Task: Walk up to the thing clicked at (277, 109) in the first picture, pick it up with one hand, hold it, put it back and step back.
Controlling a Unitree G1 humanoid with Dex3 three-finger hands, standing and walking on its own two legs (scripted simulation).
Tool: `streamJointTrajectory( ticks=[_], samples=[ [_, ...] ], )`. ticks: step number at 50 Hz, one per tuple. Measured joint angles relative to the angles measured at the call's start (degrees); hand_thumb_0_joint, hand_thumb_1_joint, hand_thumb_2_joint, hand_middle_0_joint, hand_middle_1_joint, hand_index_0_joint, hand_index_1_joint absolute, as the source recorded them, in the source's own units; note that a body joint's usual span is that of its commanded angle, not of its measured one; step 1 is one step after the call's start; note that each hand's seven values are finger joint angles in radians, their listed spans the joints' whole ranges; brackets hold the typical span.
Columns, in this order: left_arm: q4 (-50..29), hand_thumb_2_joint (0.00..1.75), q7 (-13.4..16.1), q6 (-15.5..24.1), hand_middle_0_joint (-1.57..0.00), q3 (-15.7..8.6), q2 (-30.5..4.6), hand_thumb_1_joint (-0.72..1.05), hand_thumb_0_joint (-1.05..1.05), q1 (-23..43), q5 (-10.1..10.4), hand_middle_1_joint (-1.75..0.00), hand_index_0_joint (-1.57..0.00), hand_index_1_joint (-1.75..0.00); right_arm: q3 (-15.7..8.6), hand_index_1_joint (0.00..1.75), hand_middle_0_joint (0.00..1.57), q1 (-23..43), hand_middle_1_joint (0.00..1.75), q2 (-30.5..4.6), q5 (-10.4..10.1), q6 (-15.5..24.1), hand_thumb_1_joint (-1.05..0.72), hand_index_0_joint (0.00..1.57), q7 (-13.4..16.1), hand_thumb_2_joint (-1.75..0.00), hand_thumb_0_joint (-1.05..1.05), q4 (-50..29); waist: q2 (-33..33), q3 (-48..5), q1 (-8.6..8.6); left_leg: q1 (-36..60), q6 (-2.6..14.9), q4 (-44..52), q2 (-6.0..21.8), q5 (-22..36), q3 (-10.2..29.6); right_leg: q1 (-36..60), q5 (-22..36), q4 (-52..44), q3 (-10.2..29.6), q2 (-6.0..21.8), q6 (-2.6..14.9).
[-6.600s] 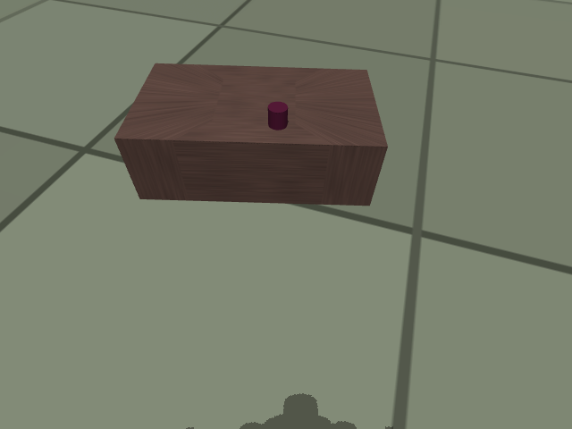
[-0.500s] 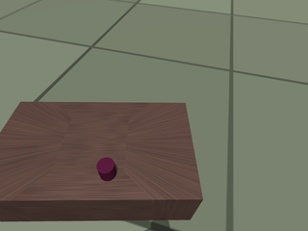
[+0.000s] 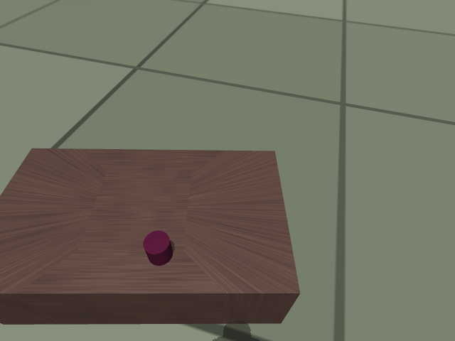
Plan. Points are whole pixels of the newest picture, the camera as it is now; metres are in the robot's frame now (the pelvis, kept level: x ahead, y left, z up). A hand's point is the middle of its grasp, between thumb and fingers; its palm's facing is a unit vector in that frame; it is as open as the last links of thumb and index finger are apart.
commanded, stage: stand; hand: left
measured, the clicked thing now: (158, 248) +0.48 +0.22 -0.38
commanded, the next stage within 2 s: go down in 0.80 s
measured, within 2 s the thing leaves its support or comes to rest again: neither
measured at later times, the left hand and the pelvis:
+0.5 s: hand out of the picture +0.07 +0.25 -0.16, palm faces -0.03 -0.94 -0.34, open 7.4 cm; pelvis +0.00 +0.00 +0.00, yaw +0 degrees
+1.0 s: hand out of the picture +0.10 +0.25 -0.16, palm faces +0.05 -0.94 -0.33, open 8.1 cm; pelvis +0.00 +0.00 +0.00, yaw +1 degrees
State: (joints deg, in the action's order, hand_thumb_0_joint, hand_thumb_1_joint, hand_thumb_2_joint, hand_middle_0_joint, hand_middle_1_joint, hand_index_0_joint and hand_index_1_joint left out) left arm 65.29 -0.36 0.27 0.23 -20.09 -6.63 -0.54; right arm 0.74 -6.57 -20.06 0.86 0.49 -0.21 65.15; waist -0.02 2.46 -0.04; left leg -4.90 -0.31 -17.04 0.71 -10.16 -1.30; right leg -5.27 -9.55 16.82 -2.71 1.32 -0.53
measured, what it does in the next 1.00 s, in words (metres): stands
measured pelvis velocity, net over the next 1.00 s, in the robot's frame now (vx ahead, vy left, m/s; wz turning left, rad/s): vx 0.00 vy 0.00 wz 0.01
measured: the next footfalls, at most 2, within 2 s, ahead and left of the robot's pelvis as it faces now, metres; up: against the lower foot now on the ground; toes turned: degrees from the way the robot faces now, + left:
none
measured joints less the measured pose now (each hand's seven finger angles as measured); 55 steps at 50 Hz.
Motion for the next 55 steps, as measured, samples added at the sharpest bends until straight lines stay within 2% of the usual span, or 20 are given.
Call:
streamJointTrajectory(
  ticks=[46,48,50,55],
  samples=[
    [-0.5,0.90,0.1,0.1,-0.20,0.1,-0.1,0.90,0.00,0.1,-0.1,-0.30,-0.20,-0.29,-0.1,0.30,0.20,0.2,0.30,0.1,-0.1,0.0,-0.91,0.21,0.0,-0.90,0.01,-0.2,0.2,0.3,-0.02,0.5,0.24,0.3,-0.3,-0.3,0.1,0.5,-0.3,-0.3,-0.1,0.3,-0.27],
    [-3.3,0.88,0.8,0.4,-0.19,-0.9,0.4,0.88,0.00,0.0,1.2,-0.28,-0.18,-0.27,-0.1,0.30,0.20,-1.8,0.30,0.4,-1.8,0.2,-0.92,0.20,1.0,-0.91,0.01,-5.3,0.1,0.0,0.13,-2.4,0.36,-2.1,-0.4,-1.1,0.3,-2.2,-1.1,2.0,-0.3,0.4,-0.19],
    [-4.0,0.83,1.1,0.9,-0.15,-2.8,1.2,0.84,0.01,2.8,1.5,-0.24,-0.15,-0.23,0.0,0.30,0.20,-3.0,0.30,1.0,-2.9,1.2,-0.94,0.20,1.7,-0.91,0.01,-9.8,0.1,0.8,0.15,-5.6,0.42,-5.1,-0.3,-2.0,0.6,-5.2,-2.0,4.6,-0.5,0.5,-0.07],
    [-6.4,0.61,-0.2,-0.2,-0.08,-7.5,0.3,0.61,0.01,9.0,-1.0,-0.15,-0.07,-0.13,-0.6,0.30,0.20,-4.3,0.30,4.6,-2.8,1.5,-0.97,0.20,2.4,-0.92,0.01,-16.5,1.3,0.7,0.55,-12.9,0.17,-10.9,0.3,-3.9,0.3,-12.6,-3.5,10.2,-0.1,0.1,0.28]
  ],
)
